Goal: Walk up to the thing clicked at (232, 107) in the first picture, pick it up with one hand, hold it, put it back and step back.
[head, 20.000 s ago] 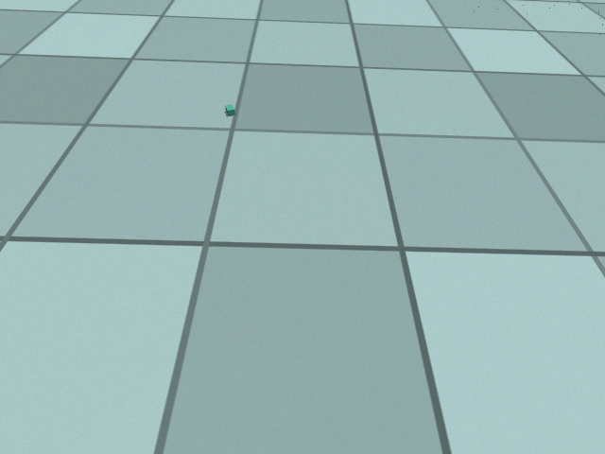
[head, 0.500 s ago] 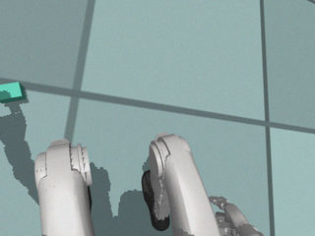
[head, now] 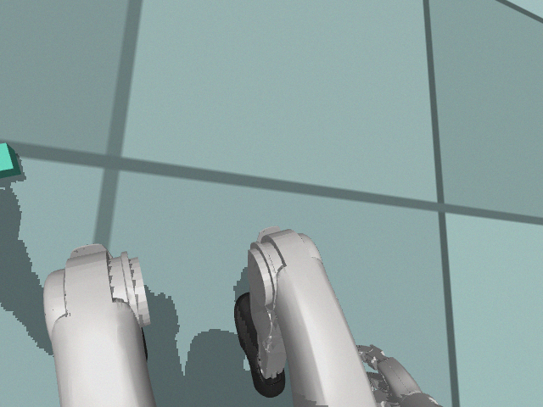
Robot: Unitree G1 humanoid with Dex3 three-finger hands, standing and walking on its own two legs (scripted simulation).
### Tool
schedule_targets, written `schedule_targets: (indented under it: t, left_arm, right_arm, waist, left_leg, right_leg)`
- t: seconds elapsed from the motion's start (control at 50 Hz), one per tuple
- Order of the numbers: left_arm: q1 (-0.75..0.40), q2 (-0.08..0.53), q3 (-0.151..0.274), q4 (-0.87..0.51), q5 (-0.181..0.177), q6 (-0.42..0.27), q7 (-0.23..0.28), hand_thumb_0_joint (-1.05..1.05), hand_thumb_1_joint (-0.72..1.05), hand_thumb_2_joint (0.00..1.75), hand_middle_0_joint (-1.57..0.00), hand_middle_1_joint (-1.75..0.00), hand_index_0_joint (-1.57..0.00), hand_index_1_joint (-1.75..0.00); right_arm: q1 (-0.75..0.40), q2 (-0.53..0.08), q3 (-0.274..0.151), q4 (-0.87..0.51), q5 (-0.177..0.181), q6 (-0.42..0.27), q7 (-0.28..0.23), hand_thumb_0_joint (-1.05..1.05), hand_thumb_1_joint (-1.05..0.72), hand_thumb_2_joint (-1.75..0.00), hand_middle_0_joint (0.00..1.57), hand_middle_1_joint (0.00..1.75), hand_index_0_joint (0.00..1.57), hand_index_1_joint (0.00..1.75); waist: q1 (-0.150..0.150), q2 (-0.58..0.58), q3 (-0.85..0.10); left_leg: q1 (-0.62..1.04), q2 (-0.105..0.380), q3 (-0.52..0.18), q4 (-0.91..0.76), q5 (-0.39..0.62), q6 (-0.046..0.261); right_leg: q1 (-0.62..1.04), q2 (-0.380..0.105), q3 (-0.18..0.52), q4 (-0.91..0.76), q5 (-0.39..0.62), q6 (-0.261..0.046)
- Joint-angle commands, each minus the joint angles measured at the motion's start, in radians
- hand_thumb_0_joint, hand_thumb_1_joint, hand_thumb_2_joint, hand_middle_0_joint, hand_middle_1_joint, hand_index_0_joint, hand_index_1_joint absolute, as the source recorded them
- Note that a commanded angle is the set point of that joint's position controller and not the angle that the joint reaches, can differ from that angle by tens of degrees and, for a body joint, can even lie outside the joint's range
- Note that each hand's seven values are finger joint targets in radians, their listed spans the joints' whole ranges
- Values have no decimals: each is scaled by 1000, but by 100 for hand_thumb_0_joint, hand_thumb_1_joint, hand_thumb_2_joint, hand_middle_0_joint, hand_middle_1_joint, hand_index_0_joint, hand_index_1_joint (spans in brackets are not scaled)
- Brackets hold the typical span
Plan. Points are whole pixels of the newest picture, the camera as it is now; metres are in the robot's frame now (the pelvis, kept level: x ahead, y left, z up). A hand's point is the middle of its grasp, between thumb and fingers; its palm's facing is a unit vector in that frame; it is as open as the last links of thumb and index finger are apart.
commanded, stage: rise first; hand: left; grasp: from above
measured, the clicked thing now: out of the picture +0.46 +0.37 -0.30
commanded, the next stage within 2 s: none
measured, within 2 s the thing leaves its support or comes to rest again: neither
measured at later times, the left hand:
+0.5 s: hand out of the picture +0.41 +0.40 -0.17, palm faces -0.41 -0.15 -0.90, open 12.8 cm
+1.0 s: hand out of the picture +0.41 +0.41 -0.17, palm faces -0.41 -0.14 -0.90, open 12.8 cm
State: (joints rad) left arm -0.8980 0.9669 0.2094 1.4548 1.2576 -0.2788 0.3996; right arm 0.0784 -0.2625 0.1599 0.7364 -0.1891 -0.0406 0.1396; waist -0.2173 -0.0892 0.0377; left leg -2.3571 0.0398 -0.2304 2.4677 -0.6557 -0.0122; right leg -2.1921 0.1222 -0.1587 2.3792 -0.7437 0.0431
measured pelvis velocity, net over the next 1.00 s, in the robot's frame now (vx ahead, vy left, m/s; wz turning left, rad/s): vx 0.00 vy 0.00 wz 0.00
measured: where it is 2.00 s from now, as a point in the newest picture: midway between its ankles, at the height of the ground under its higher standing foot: (201, 373)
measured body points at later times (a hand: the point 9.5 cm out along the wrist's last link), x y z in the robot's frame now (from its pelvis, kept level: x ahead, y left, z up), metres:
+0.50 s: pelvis +0.00 +0.00 +0.00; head +0.25 +0.11 +0.36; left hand +0.43 +0.41 -0.12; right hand +0.09 -0.26 -0.09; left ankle +0.08 +0.13 -0.28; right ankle +0.09 -0.11 -0.28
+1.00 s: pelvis +0.00 +0.00 +0.01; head +0.24 +0.12 +0.37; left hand +0.43 +0.41 -0.12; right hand +0.10 -0.26 -0.09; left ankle +0.08 +0.13 -0.28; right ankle +0.09 -0.11 -0.28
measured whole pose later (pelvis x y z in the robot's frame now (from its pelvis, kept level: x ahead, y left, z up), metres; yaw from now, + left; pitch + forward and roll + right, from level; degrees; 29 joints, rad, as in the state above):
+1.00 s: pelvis +0.00 +0.00 +0.01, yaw +0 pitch +30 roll -12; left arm -0.90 0.96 0.18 1.39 1.23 -0.26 0.34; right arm 0.09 -0.27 0.17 0.70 -0.17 -0.03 0.17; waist -0.21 -0.08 0.04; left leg -2.35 0.03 -0.23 2.45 -0.65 -0.01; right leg -2.18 0.12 -0.16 2.36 -0.74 0.04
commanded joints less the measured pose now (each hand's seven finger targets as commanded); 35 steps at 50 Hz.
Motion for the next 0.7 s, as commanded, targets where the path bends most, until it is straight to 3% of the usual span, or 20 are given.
schedule_targets:
  t: [0.0,0.08,0.14,0.2,0.22,0.24,0.28,0.38,0.68]
  left_arm:
    - [-262,304,29,-133,-12,0,38,0,-33,82,-29,-80,-28,-81]
    - [-261,325,33,-133,-21,5,34,0,-33,81,-30,-80,-29,-81]
    - [-258,300,16,-127,-26,5,26,0,-32,80,-30,-80,-29,-81]
    - [-245,324,40,-136,-37,7,19,0,-30,79,-31,-78,-31,-79]
    - [-239,311,18,-136,-32,6,13,0,-32,81,-31,-78,-30,-80]
    - [-260,309,22,-149,-39,3,11,0,-31,80,-30,-80,-30,-80]
    - [-248,328,34,-159,-42,5,9,0,-33,82,-30,-80,-29,-81]
    - [-249,320,35,-166,-52,-2,8,0,-30,79,-31,-79,-30,-79]
    - [-244,324,33,-171,-47,17,-7,0,-32,80,-30,-79,-29,-80]
  right_arm:
    - [175,-287,-78,-9,2,-4,-11,0,-90,-90,20,30,20,30]
    - [172,-287,-78,-13,8,-9,-8,0,-91,-90,20,30,20,30]
    - [178,-288,-73,-18,4,-12,-4,0,-90,-90,20,30,20,30]
    - [183,-291,-73,-20,5,-12,-5,0,-90,-90,20,30,20,30]
    - [172,-285,-72,-18,10,-12,-3,0,-90,-90,20,30,20,30]
    - [182,-290,-73,-20,8,-14,-1,0,-90,-90,20,30,20,30]
    - [176,-292,-74,-22,11,-13,-3,0,-90,-90,20,30,20,30]
    - [180,-287,-71,-22,13,-10,0,0,-90,-90,20,30,20,30]
    - [182,-290,-74,-30,16,-6,7,0,-90,-90,20,30,20,30]
  waist:
    - [7,463,-650]
    - [14,470,-649]
    - [-3,446,-636]
    - [14,434,-639]
    - [16,448,-645]
    - [2,444,-644]
    - [14,449,-659]
    - [8,411,-661]
    - [12,430,-665]
  left_leg:
    - [608,21,94,-247,167,26]
    - [597,19,97,-248,159,26]
    - [582,20,98,-241,155,30]
    - [574,18,101,-243,147,32]
    - [586,20,99,-242,149,29]
    - [585,21,95,-242,150,30]
    - [603,21,96,-241,168,30]
    - [561,18,107,-225,160,38]
    - [577,19,102,-240,168,35]
  right_leg:
    - [211,1,-74,-227,268,-71]
    - [213,1,-68,-229,264,-73]
    - [224,2,-71,-237,266,-69]
    - [231,1,-70,-244,257,-67]
    - [225,1,-69,-240,257,-70]
    - [229,2,-72,-239,260,-69]
    - [236,1,-71,-240,271,-68]
    - [259,4,-64,-259,271,-63]
    - [262,5,-66,-255,274,-65]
